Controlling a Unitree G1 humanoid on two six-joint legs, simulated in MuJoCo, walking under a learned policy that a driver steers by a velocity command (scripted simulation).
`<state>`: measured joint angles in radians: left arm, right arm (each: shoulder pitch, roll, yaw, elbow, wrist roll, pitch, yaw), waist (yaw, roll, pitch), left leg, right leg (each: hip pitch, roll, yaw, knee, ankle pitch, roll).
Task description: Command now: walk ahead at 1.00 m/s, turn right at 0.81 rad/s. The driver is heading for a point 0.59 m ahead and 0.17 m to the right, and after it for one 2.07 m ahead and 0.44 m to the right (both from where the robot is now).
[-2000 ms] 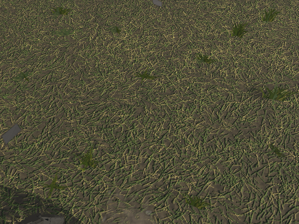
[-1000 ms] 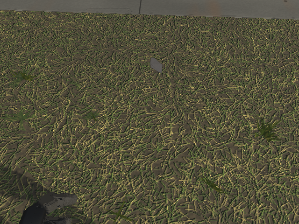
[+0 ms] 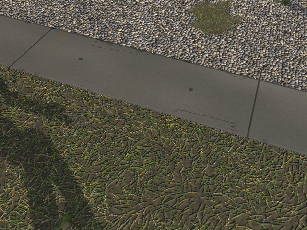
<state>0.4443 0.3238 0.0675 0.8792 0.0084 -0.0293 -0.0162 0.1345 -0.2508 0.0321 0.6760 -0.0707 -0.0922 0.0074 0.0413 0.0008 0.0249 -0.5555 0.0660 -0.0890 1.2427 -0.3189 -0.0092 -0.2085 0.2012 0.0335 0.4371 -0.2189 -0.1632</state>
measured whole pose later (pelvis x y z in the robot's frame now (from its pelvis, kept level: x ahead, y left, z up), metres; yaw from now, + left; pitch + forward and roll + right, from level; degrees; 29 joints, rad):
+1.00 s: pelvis +0.87 -0.24 -0.01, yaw -38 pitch +1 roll -2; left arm 0.43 0.29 0.04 0.86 0.01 -0.12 -0.01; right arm 0.14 -0.26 0.00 0.70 -0.01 -0.04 0.05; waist 0.05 0.02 0.04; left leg -0.79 0.11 0.02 0.79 0.07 0.07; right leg 0.15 0.17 -0.07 0.16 -0.33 -0.14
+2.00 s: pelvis +1.65 -0.59 -0.19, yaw +16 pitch +4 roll +1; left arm 0.26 0.27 0.00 0.72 -0.01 -0.06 0.04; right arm 0.16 -0.28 -0.06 0.69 -0.01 -0.01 0.03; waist 0.00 -0.04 0.06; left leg -0.49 -0.18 -0.02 0.52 -0.13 0.13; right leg -0.59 0.01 0.10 1.73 -0.57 0.07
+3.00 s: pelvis +1.80 -0.68 -0.17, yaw +44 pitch +1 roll +0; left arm 0.24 0.28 0.08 0.71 -0.04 -0.05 0.00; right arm 0.30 -0.22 -0.05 0.78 0.02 -0.03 -0.02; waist -0.02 -0.01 -0.04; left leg -0.14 -0.03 -0.07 0.44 -0.34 0.06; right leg -0.43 -0.02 -0.01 0.86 -0.39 -0.03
